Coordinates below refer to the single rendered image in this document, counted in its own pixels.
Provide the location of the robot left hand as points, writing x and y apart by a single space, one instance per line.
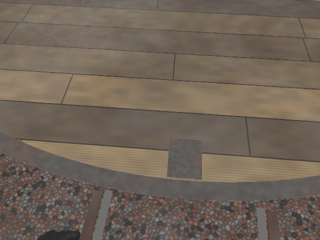
60 235

